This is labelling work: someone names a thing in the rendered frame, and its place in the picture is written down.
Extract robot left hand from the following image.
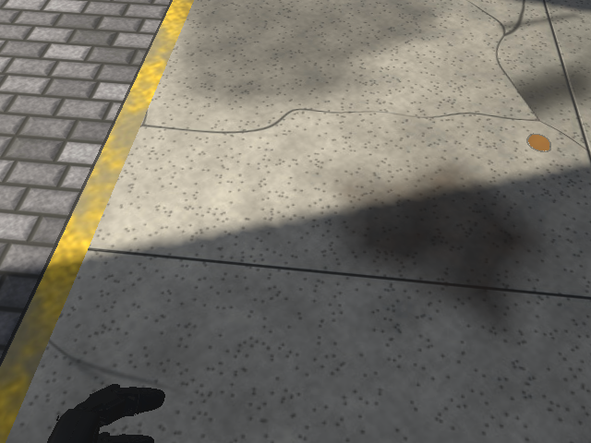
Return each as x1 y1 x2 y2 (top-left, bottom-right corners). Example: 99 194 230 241
47 384 165 443

